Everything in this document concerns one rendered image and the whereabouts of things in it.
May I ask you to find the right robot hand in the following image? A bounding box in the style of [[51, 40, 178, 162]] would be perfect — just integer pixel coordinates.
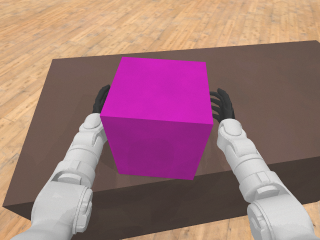
[[209, 88, 235, 124]]

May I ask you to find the right robot forearm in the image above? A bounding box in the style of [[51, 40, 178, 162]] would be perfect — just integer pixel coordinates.
[[217, 118, 315, 233]]

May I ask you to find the carton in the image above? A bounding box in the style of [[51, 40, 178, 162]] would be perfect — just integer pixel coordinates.
[[100, 57, 214, 180]]

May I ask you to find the right robot upper arm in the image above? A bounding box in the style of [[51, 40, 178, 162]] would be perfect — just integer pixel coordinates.
[[247, 194, 320, 240]]

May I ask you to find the left robot forearm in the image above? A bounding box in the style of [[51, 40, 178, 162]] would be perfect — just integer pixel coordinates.
[[31, 113, 108, 225]]

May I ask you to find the left robot hand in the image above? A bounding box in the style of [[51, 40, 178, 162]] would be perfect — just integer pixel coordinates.
[[92, 84, 110, 114]]

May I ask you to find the left robot upper arm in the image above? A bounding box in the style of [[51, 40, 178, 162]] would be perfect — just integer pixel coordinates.
[[10, 181, 93, 240]]

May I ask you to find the pedestal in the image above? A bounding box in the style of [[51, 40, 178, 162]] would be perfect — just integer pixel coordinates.
[[2, 40, 320, 240]]

